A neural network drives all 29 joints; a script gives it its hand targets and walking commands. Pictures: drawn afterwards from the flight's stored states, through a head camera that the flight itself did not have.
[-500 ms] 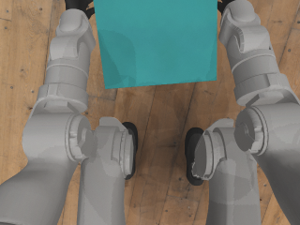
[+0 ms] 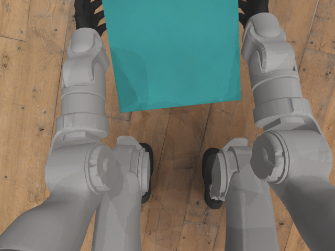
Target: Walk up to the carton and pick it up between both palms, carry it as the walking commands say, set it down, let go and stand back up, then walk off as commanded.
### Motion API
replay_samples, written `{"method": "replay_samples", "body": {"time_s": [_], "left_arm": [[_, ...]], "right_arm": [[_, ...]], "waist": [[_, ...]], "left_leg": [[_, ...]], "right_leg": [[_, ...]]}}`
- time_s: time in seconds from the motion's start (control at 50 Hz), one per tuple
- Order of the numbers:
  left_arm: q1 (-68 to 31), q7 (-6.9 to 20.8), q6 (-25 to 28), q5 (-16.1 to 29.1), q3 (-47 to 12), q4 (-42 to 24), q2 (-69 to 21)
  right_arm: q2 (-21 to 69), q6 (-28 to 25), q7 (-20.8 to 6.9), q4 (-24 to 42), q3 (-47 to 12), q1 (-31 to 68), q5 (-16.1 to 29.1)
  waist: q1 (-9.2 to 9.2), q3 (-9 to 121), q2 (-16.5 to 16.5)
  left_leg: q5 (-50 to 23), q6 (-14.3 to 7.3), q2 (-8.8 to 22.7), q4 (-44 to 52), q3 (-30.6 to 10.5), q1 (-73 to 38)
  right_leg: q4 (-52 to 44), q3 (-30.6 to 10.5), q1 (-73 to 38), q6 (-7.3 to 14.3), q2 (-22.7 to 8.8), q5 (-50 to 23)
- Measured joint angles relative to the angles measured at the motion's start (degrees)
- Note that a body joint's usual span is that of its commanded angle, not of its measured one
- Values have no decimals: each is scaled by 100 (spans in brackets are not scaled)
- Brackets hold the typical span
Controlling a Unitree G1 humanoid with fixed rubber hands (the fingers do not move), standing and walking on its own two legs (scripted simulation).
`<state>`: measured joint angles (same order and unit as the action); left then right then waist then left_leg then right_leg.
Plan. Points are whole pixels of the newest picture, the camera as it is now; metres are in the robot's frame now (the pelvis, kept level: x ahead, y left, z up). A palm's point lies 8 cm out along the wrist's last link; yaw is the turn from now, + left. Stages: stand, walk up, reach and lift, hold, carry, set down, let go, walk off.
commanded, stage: reach and lift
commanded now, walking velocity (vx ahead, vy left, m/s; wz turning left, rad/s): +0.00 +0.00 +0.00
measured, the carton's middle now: (173, 54) +0.50 +0.02 -0.20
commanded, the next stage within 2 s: none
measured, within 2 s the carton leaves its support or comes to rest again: neither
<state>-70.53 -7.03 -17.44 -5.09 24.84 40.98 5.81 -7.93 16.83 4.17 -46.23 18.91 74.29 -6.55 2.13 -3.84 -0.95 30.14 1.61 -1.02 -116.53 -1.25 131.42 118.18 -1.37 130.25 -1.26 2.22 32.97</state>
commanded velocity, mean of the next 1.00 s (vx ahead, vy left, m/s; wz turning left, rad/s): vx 0.00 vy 0.00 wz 0.00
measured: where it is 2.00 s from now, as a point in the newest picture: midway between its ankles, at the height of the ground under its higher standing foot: (177, 185)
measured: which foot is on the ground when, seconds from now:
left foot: down 0.00-1.00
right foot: down 0.00-1.00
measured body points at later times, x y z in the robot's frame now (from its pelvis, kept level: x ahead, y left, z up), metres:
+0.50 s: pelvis +0.00 +0.00 +0.05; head +0.30 +0.00 +0.38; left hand +0.51 +0.18 -0.05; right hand +0.54 -0.12 -0.05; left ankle +0.11 +0.13 -0.37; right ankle +0.10 -0.12 -0.37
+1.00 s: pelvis +0.00 +0.00 +0.10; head +0.27 +0.00 +0.46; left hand +0.50 +0.18 +0.03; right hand +0.52 -0.13 +0.03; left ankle +0.11 +0.13 -0.37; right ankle +0.10 -0.12 -0.37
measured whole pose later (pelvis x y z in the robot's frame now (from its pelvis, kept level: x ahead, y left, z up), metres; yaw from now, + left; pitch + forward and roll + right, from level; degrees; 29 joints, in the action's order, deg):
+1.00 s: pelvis +0.00 +0.00 +0.10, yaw +0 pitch +45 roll +0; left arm -57.8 -3.4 -22.5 -12.3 29.7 34.0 -1.2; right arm 0.0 21.9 2.0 -38.9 24.1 60.9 -13.1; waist 2.2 9.1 -1.1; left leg 26.9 1.7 -0.8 -96.9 -1.7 114.7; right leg 98.3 -1.7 113.9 -0.8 2.6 29.1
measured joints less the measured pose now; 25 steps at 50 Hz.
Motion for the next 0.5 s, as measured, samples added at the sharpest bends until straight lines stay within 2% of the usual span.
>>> {"method": "replay_samples", "body": {"time_s": [0.18,0.5], "left_arm": [[292,59,-117,-62,73,-258,-135],[593,251,-356,-498,439,-400,-389]], "right_arm": [[165,129,-1,296,48,-321,-63],[470,355,-107,386,379,-599,-472]], "waist": [[2,317,12],[16,821,-13]], "left_leg": [[-21,20,2,262,-21,-153],[-226,39,12,956,-37,-612]], "right_leg": [[-267,1,-139,13,21,-40],[-953,-7,-566,44,39,-271]]}}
